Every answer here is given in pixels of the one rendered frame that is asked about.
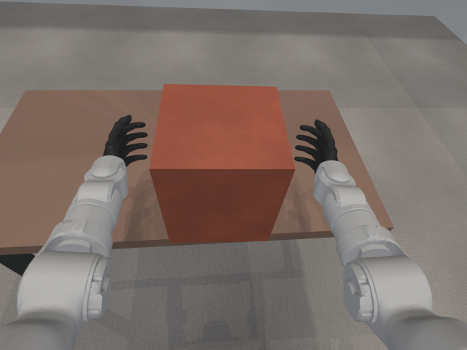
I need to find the robot left forearm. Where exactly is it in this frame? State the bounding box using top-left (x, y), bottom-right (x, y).
top-left (17, 155), bottom-right (128, 315)

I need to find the robot right forearm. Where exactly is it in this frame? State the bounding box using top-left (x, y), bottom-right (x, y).
top-left (313, 160), bottom-right (433, 308)

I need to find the robot left upper arm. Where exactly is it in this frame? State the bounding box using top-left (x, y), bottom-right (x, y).
top-left (0, 250), bottom-right (111, 350)

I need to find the carton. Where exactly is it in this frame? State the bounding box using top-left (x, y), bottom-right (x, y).
top-left (149, 84), bottom-right (296, 243)

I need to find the robot right upper arm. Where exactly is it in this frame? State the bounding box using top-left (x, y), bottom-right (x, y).
top-left (343, 255), bottom-right (467, 350)

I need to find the table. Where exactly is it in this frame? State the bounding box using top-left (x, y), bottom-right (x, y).
top-left (0, 90), bottom-right (394, 276)

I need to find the right robot hand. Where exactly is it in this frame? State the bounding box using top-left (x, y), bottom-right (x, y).
top-left (294, 120), bottom-right (338, 174)

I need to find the left robot hand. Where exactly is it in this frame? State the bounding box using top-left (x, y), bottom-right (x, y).
top-left (103, 115), bottom-right (147, 167)

